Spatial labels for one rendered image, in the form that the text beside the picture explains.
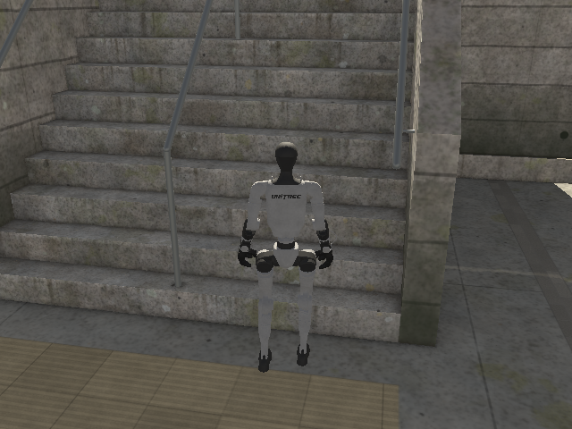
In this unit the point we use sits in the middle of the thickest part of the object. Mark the stairs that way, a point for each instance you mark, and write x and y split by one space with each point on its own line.
92 229

